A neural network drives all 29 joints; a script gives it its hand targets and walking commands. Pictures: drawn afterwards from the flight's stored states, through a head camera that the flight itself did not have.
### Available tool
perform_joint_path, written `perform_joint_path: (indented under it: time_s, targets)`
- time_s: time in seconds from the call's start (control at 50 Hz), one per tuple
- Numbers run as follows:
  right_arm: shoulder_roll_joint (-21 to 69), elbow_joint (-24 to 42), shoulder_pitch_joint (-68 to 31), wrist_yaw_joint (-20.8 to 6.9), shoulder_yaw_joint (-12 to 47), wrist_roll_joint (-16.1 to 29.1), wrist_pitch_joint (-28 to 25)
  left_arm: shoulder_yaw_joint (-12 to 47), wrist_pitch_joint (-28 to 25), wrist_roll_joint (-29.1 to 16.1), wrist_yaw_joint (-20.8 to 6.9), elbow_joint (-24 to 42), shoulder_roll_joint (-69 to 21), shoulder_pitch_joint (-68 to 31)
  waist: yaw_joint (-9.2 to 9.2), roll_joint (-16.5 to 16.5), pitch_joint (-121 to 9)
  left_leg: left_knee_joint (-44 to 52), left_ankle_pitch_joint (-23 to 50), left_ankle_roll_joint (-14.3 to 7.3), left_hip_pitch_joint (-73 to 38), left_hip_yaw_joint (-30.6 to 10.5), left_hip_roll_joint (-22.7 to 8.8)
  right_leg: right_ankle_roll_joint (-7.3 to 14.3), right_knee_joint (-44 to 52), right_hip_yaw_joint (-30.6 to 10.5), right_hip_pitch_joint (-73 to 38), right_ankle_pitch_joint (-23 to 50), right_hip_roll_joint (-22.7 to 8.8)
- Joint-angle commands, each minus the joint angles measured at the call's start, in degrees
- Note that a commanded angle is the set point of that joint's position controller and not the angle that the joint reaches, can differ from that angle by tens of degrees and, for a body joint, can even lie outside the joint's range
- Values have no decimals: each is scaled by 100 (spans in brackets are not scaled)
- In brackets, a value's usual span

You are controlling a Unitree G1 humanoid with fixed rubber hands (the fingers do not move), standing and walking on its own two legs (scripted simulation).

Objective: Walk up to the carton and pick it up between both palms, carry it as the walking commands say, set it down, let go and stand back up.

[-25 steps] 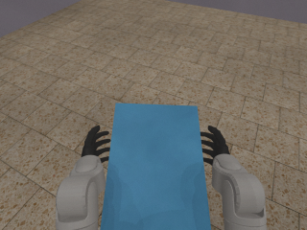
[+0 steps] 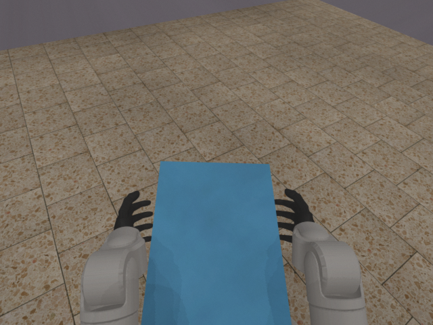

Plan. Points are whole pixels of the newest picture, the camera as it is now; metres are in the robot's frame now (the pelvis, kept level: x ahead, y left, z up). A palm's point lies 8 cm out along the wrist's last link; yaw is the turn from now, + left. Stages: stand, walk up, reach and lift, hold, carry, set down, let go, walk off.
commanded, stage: carry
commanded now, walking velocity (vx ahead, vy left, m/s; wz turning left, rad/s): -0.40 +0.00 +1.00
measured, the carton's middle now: (213, 249) +0.28 +0.02 -0.02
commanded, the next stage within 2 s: none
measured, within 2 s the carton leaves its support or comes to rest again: neither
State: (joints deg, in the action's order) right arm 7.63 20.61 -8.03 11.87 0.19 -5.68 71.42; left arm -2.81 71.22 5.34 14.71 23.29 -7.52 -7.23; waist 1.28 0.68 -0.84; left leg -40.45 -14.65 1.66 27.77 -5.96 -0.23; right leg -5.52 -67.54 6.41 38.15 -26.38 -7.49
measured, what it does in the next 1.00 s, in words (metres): walks backwards, turning left: right foot, then left foot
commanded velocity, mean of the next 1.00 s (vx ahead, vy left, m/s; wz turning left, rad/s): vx -0.40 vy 0.00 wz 1.00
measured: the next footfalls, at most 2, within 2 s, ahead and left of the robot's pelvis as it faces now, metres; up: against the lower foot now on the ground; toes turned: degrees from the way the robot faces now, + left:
right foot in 0.18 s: -0.03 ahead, -0.09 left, +0.00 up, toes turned +5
left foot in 0.52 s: -0.27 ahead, +0.14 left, +0.00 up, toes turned +36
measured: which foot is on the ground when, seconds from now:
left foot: down 0.00-0.20, up 0.22-0.50, down 0.52-0.88, up 0.90-1.00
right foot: up 0.00-0.16, down 0.18-0.52, up 0.54-0.84, down 0.86-1.00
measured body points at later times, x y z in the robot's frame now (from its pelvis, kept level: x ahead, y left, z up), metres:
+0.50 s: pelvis -0.21 +0.00 +0.00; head -0.20 -0.01 +0.44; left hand -0.02 +0.24 +0.10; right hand +0.11 -0.02 +0.10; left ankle -0.30 +0.11 -0.71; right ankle -0.07 -0.09 -0.72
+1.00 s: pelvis -0.38 -0.10 +0.02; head -0.34 -0.11 +0.47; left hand -0.34 +0.20 +0.11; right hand -0.10 +0.03 +0.10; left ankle -0.45 +0.00 -0.60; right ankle -0.29 -0.14 -0.72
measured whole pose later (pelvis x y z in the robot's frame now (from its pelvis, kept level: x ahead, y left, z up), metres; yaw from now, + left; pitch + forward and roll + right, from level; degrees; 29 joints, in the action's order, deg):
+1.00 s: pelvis -0.38 -0.10 +0.02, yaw +57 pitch +0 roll +3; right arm 7.5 28.4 -6.9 13.9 0.6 -4.7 72.2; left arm -2.5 69.2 3.6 12.4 27.5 -7.5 -5.9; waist -2.0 -1.0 2.3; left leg -74.2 -21.7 3.9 40.3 0.6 6.1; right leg 1.7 -33.1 8.8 16.6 -16.2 -6.5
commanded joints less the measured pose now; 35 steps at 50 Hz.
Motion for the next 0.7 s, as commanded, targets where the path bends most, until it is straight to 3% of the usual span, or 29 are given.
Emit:
perform_joint_path:
  time_s: [0.0, 0.04, 0.1, 0.14, 0.16, 0.18, 0.2, 0.22, 0.24, 0.26, 0.28, 0.32, 0.36, 0.4, 0.44, 0.46, 0.48, 0.5, 0.52, 0.54, 0.56, 0.58, 0.6, 0.62, 0.64, 0.68]
  targets:
    - [5792, 1257, -2171, -1366, 2880, 1950, -468, 4008, -389, -2583, -1632, 1013, -6393, -2832, -258, -1247, -1879, 1600, 1084, -291, -1095, -1014, -824, -17, 108, -199, -306, 373, 240]
    - [5706, 1310, -1942, -1312, 2926, 1901, -482, 4004, -399, -2607, -1615, 1053, -6280, -2638, -287, -1145, -1891, 1913, 929, -389, -1262, -1521, -869, 41, 769, -276, -562, 239, 489]
    - [5585, 1331, -1609, -1247, 3034, 1880, -416, 3893, -334, -2524, -1577, 993, -6011, -2123, -308, -1284, -2015, 2208, 1283, -467, -1489, -2028, -942, 222, 2019, -403, -1189, -60, 741]
    - [5577, 1389, -1555, -1222, 3144, 1928, -359, 3737, -296, -2463, -1570, 945, -5857, -1808, -262, -1476, -2085, 2430, 1429, -132, -1156, -1827, -684, 367, 3419, -193, -2336, 30, 807]
    - [5566, 1429, -1610, -1213, 3210, 1967, -326, 3638, -289, -2430, -1578, 897, -5805, -1639, -154, -1330, -2136, 2399, 1075, 176, -618, -1437, -387, 469, 4541, -83, -3365, 490, 668]
    - [5532, 1394, -1574, -1219, 3264, 1969, -277, 3511, -291, -2345, -1607, 816, -5667, -1556, -120, -62, -1993, 1546, -144, 469, 361, -552, 457, 818, 5491, -889, -4119, 766, -172]
    - [5555, 1764, -2066, -1277, 3536, 2147, -251, 3342, -365, -2215, -1635, 790, -5735, -1544, -143, 2579, -1912, -1593, -2221, 480, 801, 615, 1060, 1839, 5233, -2811, -3073, 2565, -2668]
    - [5778, 1692, -2060, -1272, 3618, 2188, -273, 3435, -372, -2125, -1620, 1073, -5772, -1497, -235, 1436, -1461, -3154, -2077, 375, 1023, 733, 283, 1807, 5065, -1831, -2483, 3326, -2672]
    - [5961, 1613, -2108, -1307, 3720, 2318, -253, 3431, -371, -2139, -1656, 1223, -5761, -1601, -235, 787, -1389, -4077, -1655, 255, 586, 588, 252, 1667, 4903, -941, -1985, 3256, -2182]
    - [6029, 1586, -2227, -1341, 3779, 2424, -251, 3357, -378, -2120, -1669, 1338, -5646, -1740, -256, 590, -1343, -4630, -1137, 175, 274, 466, 100, 1374, 4678, -118, -1640, 2830, -1706]
    - [5988, 1512, -2263, -1354, 3823, 2455, -223, 3238, -364, -2094, -1658, 1319, -5526, -1825, -273, 739, -1311, -4861, -680, 152, 252, 495, 102, 1226, 4368, 248, -1753, 2745, -1404]
    - [5824, 1517, -2359, -1297, 3718, 2427, -183, 3140, -334, -2095, -1604, 1353, -5402, -1958, -230, 765, -1138, -4043, -632, 292, 536, 914, 133, 1108, 3903, 531, -2215, 3033, -1023]
    - [5618, 1436, -2261, -1232, 3642, 2397, -99, 3043, -252, -2000, -1519, 1230, -5175, -1788, -229, 1081, -1343, -2623, -1032, 326, 332, 1264, 34, 992, 3580, 642, -2588, 3902, -1121]
    - [5470, 1339, -2143, -1183, 3585, 2350, -12, 2995, -192, -1913, -1443, 1094, -5019, -1678, -179, 1476, -1567, -1545, -1343, 291, -1, 1480, 110, 1020, 3442, 467, -2896, 4735, -1437]
    - [5341, 1112, -1978, -1170, 3487, 2297, 86, 2981, -138, -1818, -1371, 917, -4978, -1559, -155, 1534, -1812, -549, -1500, 200, -401, 1442, 153, 961, 3237, 274, -3114, 4642, -1763]
    - [5320, 943, -1885, -1185, 3431, 2272, 129, 2971, -109, -1777, -1337, 827, -4999, -1544, -213, 1271, -1888, 211, -1251, 174, -738, 1367, 148, 778, 2904, 395, -2957, 3980, -1748]
    - [5313, 762, -1837, -1210, 3363, 2240, 155, 2926, -77, -1738, -1316, 688, -4976, -1524, -290, 747, -1707, 1310, -329, 240, -1087, 1104, 6, 489, 2565, 622, -2424, 2943, -1635]
    - [5292, 542, -1800, -1240, 3256, 2227, 167, 2918, -36, -1667, -1298, 550, -4988, -1590, -297, -307, -1427, 1936, 1122, 145, -1595, 6, -839, 222, 2004, 673, -1228, 251, -1262]
    - [5071, 564, -1891, -1245, 3145, 2142, 141, 2983, -1, -1702, -1349, 611, -5104, -1631, -226, -2530, -1246, 1605, 4877, -628, -1742, -2637, -2619, -308, 910, 722, 334, -1925, -389]
    - [5502, 685, -2338, -1288, 3196, 2226, 107, 3001, -87, -1735, -1369, 447, -5343, -1900, -182, -1724, -1221, 789, 6703, -708, -1664, -1822, -2217, -294, 193, -121, 103, -1582, -392]
    - [5634, 692, -2015, -1350, 3061, 2113, 23, 3333, -129, -2014, -1457, 714, -5564, -2338, -257, -1842, -1390, 930, 5136, -750, -1270, -1611, -1852, -201, -181, -260, 30, -1208, -238]
    - [5753, 744, -2121, -1372, 2966, 2064, -68, 3566, -163, -2224, -1512, 824, -5883, -2685, -232, -1655, -1261, 1073, 3887, -584, -1070, -1195, -1490, -154, -475, -304, 52, -602, -165]
    - [5831, 811, -2128, -1375, 2848, 2008, -173, 3751, -187, -2372, -1560, 874, -6120, -2831, -207, -1737, -1481, 1138, 2914, -464, -1096, -1001, -1212, -64, -656, -311, -1, -104, -87]
    - [5912, 982, -2193, -1370, 2835, 2008, -273, 3842, -244, -2467, -1605, 930, -6335, -2855, -186, -1569, -1651, 1107, 2443, -346, -1145, -620, -934, -44, -710, -228, -223, 256, -87]
    - [5904, 1108, -2279, -1355, 2843, 1999, -363, 3900, -293, -2538, -1629, 961, -6455, -2886, -191, -1341, -1814, 1091, 2165, -277, -1280, -530, -793, -40, -540, -214, -310, 395, -30]
    - [5826, 1261, -2201, -1283, 2864, 1965, -448, 3927, -350, -2659, -1644, 1094, -6411, -2865, -229, -1171, -1956, 1456, 1805, -322, -1406, -1001, -802, -27, 94, -214, -573, 254, 225]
